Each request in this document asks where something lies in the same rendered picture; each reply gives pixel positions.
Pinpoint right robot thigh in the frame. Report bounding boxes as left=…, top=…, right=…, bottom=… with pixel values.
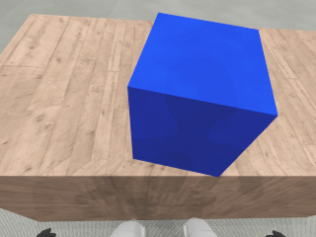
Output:
left=183, top=218, right=217, bottom=237

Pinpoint left robot thigh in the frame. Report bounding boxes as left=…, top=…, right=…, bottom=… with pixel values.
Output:
left=111, top=221, right=146, bottom=237

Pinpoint robot thigh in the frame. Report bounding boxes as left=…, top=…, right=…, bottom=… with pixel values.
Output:
left=111, top=221, right=146, bottom=237
left=183, top=218, right=217, bottom=237

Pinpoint carton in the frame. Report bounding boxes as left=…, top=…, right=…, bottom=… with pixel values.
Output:
left=127, top=13, right=278, bottom=177

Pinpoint pedestal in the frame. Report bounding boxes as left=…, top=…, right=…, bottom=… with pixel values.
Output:
left=0, top=14, right=316, bottom=222

